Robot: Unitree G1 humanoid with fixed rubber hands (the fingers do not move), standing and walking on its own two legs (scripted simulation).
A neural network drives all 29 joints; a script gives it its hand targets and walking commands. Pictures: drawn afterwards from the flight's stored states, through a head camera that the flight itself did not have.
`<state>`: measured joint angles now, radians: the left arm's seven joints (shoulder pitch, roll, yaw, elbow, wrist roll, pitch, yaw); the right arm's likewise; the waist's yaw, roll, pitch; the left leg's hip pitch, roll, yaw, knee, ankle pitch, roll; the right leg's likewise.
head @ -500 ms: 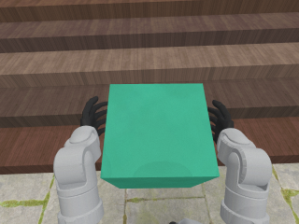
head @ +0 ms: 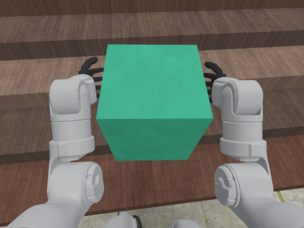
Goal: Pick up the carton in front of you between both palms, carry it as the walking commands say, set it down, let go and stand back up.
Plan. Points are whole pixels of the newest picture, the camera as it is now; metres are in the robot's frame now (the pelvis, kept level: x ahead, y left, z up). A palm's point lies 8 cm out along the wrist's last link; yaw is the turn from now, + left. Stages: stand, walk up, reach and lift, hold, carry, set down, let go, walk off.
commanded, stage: carry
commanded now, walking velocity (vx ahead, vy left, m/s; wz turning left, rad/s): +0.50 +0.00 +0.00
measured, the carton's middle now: (152, 108) +0.38 +0.00 +0.07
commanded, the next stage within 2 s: none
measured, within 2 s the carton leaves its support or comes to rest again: neither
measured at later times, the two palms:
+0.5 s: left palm out of the picture +0.70 +0.16 +0.21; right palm out of the picture +0.74 -0.14 +0.21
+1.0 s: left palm out of the picture +1.08 +0.10 +0.41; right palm out of the picture +1.02 -0.19 +0.40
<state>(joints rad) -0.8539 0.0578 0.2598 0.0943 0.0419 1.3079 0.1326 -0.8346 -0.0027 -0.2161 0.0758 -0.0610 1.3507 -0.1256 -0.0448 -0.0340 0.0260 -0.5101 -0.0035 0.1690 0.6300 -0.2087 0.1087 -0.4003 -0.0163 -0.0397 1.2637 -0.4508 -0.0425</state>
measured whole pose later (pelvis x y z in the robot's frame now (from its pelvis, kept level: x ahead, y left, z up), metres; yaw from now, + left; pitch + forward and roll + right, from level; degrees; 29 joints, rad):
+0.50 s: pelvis +0.35 -0.05 +0.10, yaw +2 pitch +4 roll -3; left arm -0.75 -0.05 0.23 -0.08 0.05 1.23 0.17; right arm -0.71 0.05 -0.32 -0.16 -0.09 1.31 -0.09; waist 0.14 0.01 0.15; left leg -0.57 -0.06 -0.10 1.69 -0.26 0.08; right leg -0.61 0.06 -0.18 0.84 -0.26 -0.15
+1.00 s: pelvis +0.67 +0.01 +0.25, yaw +0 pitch +3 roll +3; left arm -0.92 0.02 0.39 0.14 0.13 1.38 0.10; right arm -0.90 -0.02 -0.19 0.15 -0.01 1.41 -0.18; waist -0.19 -0.01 0.03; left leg -0.48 -0.04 0.18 0.72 -0.31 0.10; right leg -0.69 0.05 0.07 1.74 -0.25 -0.09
